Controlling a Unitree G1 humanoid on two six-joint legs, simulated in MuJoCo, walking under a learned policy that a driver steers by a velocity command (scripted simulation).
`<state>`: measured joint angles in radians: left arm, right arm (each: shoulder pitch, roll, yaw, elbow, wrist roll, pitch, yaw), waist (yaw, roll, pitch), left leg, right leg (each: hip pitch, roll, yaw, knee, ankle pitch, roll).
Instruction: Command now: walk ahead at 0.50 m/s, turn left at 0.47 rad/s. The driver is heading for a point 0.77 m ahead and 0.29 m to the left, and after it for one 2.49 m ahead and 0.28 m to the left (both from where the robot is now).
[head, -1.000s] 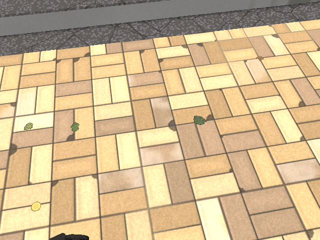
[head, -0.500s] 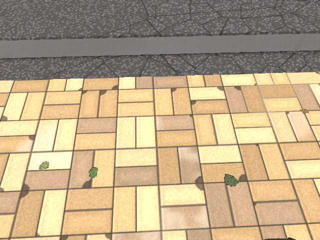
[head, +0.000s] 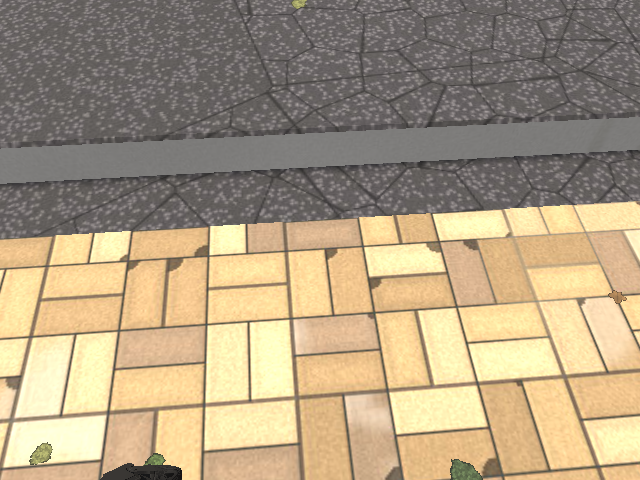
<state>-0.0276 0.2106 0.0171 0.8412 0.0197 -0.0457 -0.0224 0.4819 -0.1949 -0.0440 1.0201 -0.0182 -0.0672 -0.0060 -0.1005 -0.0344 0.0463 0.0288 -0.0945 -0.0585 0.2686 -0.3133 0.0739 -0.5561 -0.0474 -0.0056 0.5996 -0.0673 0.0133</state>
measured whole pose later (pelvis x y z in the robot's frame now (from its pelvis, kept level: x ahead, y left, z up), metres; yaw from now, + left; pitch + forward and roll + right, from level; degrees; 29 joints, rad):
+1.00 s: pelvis +0.48 +0.13 +0.00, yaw +35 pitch +2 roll +0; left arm 0.06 0.26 0.04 0.74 0.04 -0.01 -0.02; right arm 0.43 -0.27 -0.07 0.86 -0.01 -0.05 0.00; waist -0.08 -0.04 0.04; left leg -0.03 -0.15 -0.14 0.28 -0.26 0.13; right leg -0.67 -0.09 0.03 0.76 -0.06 0.05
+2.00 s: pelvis +0.81 +0.35 +0.00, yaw +17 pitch +0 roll +0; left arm 0.17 0.28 0.07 0.74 0.02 0.07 -0.05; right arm 0.24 -0.26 -0.04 0.79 -0.03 -0.02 -0.02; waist -0.02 -0.02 0.06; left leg -0.26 0.06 0.19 0.43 -0.18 0.03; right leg -0.46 -0.02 -0.03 0.84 -0.35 0.01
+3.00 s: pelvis +0.82 +0.33 +0.00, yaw -16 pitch +0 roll +0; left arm 0.17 0.29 0.05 0.78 0.03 0.04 -0.05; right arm 0.28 -0.29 -0.06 0.80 -0.03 0.01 0.01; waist -0.03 0.01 0.05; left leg -0.18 0.06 0.13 0.49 -0.30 0.01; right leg -0.18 0.03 -0.01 0.49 -0.36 -0.04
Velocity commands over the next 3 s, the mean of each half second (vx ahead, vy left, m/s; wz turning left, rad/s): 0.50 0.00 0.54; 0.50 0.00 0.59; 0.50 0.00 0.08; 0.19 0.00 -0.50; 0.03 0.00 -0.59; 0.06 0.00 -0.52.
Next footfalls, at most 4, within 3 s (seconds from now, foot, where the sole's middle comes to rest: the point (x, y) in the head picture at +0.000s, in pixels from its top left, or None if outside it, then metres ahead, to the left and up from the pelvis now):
0.06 right None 0.20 -0.12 -0.78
0.60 left None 0.41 0.15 -0.78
1.14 right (216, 350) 0.77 0.18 -0.78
1.62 left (87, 333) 0.84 0.48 -0.78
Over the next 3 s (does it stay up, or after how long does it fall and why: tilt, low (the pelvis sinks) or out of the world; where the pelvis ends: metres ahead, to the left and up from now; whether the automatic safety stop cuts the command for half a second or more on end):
stays up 0.82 0.33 0.00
